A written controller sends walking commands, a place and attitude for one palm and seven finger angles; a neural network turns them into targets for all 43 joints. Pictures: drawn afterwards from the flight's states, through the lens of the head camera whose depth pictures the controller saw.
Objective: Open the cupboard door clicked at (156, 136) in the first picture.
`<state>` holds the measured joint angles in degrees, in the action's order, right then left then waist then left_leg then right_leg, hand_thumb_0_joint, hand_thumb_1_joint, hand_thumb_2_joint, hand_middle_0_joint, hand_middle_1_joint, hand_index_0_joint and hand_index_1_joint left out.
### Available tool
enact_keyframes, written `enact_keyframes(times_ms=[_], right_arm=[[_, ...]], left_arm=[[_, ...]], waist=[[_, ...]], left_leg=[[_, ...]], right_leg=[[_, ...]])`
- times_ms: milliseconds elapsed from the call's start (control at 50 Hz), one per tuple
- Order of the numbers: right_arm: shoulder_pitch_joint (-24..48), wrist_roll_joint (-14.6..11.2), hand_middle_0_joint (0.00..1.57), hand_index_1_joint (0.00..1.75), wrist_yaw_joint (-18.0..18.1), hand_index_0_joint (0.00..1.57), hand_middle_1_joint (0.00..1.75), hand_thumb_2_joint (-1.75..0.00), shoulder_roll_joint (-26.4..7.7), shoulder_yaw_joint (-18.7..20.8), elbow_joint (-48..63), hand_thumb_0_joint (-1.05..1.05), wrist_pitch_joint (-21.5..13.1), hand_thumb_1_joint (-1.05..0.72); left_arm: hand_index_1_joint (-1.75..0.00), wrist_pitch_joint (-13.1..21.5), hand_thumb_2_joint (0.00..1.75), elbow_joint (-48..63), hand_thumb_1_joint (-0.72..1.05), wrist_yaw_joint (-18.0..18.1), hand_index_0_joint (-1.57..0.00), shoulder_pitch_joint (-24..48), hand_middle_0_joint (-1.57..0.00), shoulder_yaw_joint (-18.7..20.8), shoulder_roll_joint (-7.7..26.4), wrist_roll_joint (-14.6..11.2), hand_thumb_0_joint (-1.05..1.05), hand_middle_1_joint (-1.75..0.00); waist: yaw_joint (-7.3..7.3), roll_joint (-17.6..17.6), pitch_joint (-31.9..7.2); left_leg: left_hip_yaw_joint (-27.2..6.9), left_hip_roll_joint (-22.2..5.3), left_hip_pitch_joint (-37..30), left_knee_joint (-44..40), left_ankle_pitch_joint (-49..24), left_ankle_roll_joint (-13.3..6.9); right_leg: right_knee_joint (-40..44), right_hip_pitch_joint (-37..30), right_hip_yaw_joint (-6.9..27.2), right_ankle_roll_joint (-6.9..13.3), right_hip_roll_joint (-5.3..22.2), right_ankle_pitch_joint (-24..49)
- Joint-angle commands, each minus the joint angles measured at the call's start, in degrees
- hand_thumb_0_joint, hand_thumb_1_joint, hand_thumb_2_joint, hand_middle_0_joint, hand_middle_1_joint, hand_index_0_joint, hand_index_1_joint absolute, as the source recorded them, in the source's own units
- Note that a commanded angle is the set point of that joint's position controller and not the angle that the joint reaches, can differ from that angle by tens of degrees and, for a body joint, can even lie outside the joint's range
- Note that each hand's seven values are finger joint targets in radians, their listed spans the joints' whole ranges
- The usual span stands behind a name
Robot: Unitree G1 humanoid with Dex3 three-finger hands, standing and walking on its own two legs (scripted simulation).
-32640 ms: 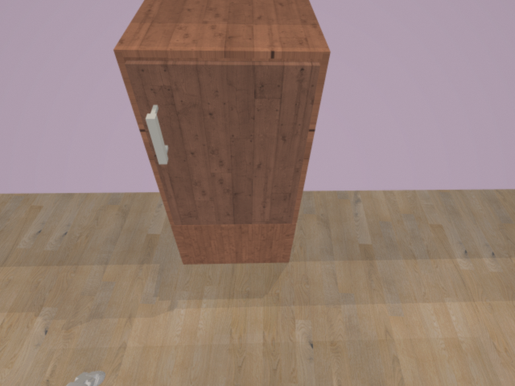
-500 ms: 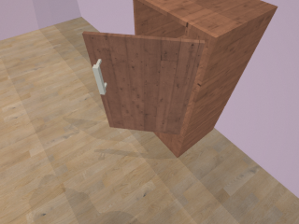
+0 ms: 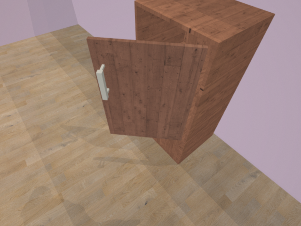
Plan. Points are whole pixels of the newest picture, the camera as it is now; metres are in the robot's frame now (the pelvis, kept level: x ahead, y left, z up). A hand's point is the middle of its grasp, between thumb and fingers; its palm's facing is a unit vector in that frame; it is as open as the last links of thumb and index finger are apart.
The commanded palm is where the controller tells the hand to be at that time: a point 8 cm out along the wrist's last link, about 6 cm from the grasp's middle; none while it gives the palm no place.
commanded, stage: look again from close up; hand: left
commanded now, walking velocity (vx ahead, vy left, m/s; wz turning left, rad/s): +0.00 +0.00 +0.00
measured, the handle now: (104, 82) +0.63 +0.23 -0.02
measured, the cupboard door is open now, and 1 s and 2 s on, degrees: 44 44 44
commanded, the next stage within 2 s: shuffle to correct the standing spot in 0.40 s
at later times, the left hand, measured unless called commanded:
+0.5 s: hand out of the picture +0.02 +0.14 -0.16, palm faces -0.02 -0.97 -0.24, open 7.4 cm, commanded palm none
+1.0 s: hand out of the picture +0.04 +0.17 -0.18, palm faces +0.01 -0.98 -0.20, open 7.4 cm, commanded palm none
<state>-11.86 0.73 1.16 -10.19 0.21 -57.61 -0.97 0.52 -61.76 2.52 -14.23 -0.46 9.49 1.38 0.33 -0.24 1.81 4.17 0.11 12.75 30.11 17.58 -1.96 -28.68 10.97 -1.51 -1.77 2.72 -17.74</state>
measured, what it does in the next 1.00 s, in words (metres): lifts its right foot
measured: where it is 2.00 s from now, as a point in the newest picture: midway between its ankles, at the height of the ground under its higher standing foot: outside the picture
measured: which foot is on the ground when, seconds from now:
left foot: down 0.00-1.00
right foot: down 0.00-0.84, up 0.86-1.00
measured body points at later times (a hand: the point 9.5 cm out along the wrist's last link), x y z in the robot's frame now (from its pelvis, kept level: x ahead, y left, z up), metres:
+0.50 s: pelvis -0.01 -0.04 +0.00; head +0.00 -0.06 +0.45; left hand +0.02 +0.20 -0.15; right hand -0.01 -0.27 -0.16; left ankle -0.02 +0.09 -0.74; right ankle -0.03 -0.14 -0.74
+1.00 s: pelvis +0.04 -0.02 +0.00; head +0.07 -0.01 +0.45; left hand +0.04 +0.22 -0.16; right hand +0.03 -0.24 -0.16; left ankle +0.00 +0.07 -0.74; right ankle +0.01 -0.12 -0.68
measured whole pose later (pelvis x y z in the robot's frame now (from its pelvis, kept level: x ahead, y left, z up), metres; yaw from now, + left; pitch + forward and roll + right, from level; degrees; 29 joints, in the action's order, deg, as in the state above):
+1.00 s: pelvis +0.04 -0.02 +0.00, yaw -1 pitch +1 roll +1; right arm -19.4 1.5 1.4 -8.4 -0.5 -59.5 -2.2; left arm -1.1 -61.7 0.7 -16.3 1.9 10.0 1.9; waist 0.1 -1.0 2.7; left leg 6.8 0.7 9.8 27.5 18.5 -2.8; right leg -55.7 23.6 -5.1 2.5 3.0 -29.9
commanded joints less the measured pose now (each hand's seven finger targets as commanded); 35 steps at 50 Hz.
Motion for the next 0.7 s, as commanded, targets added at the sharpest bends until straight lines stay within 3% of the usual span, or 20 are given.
enact_keyframes(times_ms=[0,80,100,220,480,540,560,600,640,680], right_arm=[[-4.5,0.2,0.20,0.30,0.6,0.20,0.30,-0.90,-7.2,1.4,3.4,0.00,-1.1,-0.90],[-4.3,0.1,0.20,0.30,0.6,0.20,0.30,-0.90,-7.0,1.2,3.4,0.00,-0.8,-0.90],[-4.3,0.1,0.20,0.30,0.5,0.20,0.30,-0.90,-7.1,1.2,3.2,0.00,-0.8,-0.90],[-5.2,0.1,0.20,0.30,0.3,0.20,0.30,-0.90,-6.7,0.8,1.0,0.00,-1.0,-0.90],[-6.4,0.0,0.20,0.30,0.4,0.20,0.30,-0.90,-5.1,0.3,-3.2,0.00,-0.8,-0.90],[-6.9,0.2,0.20,0.30,0.0,0.20,0.30,-0.90,-4.8,0.3,-3.3,0.00,-0.2,-0.90],[-6.8,0.3,0.20,0.30,-0.2,0.20,0.30,-0.90,-4.4,0.4,-3.1,0.00,0.0,-0.90],[-6.6,0.4,0.20,0.30,-0.4,0.20,0.30,-0.90,-3.8,0.4,-2.6,0.00,0.2,-0.90],[-5.9,0.5,0.20,0.30,-0.5,0.20,0.30,-0.90,-3.7,0.7,-1.8,0.00,0.3,-0.90],[-5.2,0.4,0.20,0.30,-0.5,0.20,0.30,-0.90,-3.6,0.8,-1.1,0.00,0.0,-0.90]], left_arm=[[-0.30,0.7,0.90,3.1,0.90,0.4,-0.20,-3.5,-0.20,1.3,6.5,-0.4,0.00,-0.30],[-0.30,0.7,0.90,3.4,0.90,-0.1,-0.20,-2.1,-0.20,1.2,7.2,-0.5,0.00,-0.30],[-0.30,0.6,0.90,3.4,0.90,-0.2,-0.20,-1.9,-0.20,1.2,7.3,-0.5,0.00,-0.30],[-0.30,0.6,0.90,3.5,0.90,-0.5,-0.20,-1.9,-0.20,1.2,8.4,-0.7,0.00,-0.30],[-0.30,1.0,0.90,1.9,0.90,-0.5,-0.20,-3.0,-0.20,1.2,8.2,-0.7,0.00,-0.30],[-0.30,0.9,0.90,1.9,0.90,-0.7,-0.20,-4.0,-0.20,1.6,8.8,-0.4,0.00,-0.30],[-0.30,0.8,0.90,1.7,0.90,-0.8,-0.20,-4.7,-0.20,1.9,9.1,-0.3,0.00,-0.30],[-0.30,0.8,0.90,1.6,0.90,-0.9,-0.20,-6.0,-0.20,2.6,10.4,-0.3,0.00,-0.30],[-0.30,0.8,0.90,1.9,0.90,-0.9,-0.20,-7.3,-0.20,3.2,10.8,-0.1,0.00,-0.30],[-0.30,1.2,0.90,2.1,0.90,-0.8,-0.20,-8.1,-0.20,3.6,10.2,0.2,0.00,-0.30]], waist=[[-0.28,7.6,-4.1],[-0.49,-1.2,0.8],[-0.44,-1.6,1.7],[-0.24,-1.3,1.2],[-0.26,-1.0,0.4],[0.18,-2.2,2.4],[0.47,-2.0,3.2],[0.95,-5.8,4.7],[1.45,-6.9,5.6],[1.75,-6.8,6.6]], left_leg=[[-7.5,-8.5,-4.3,-4.1,-31.0,-1.2],[-6.5,-6.5,-0.8,-6.0,-16.2,-0.8],[-6.3,-6.3,-0.2,-6.8,-13.1,-0.7],[-5.6,-5.7,-0.3,-8.5,-8.1,-0.4],[-3.6,-5.7,-2.2,-7.3,-9.4,0.6],[-1.9,-4.0,0.6,-4.9,-0.4,1.0],[-1.0,-3.1,2.3,-3.2,2.0,1.2],[0.4,-2.0,6.4,1.6,4.0,1.5],[0.6,-2.1,9.1,6.1,5.4,1.6],[-0.6,-2.5,11.8,8.8,6.9,1.4]], right_leg=[[-1.2,1.0,0.7,3.3,0.9,5.9],[1.5,2.2,3.2,3.5,2.4,9.8],[1.9,2.8,3.5,3.4,2.5,8.9],[3.6,2.5,4.9,3.6,2.9,6.7],[5.6,2.0,6.1,4.3,3.6,11.3],[7.8,2.4,8.6,5.7,4.6,-0.5],[9.6,2.5,10.7,6.5,5.8,-4.4],[13.2,1.4,15.3,8.6,9.2,-8.0],[15.0,0.7,18.6,10.7,12.3,-6.2],[14.3,-0.3,19.6,12.5,14.0,1.3]])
